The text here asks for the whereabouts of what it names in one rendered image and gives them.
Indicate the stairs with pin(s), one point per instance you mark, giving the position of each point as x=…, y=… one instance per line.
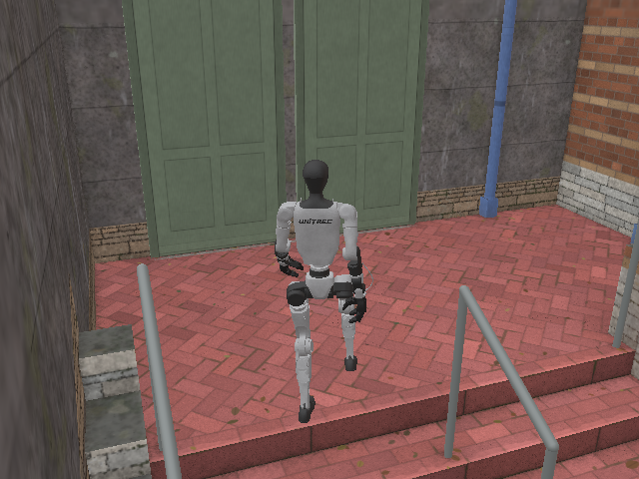
x=592, y=409

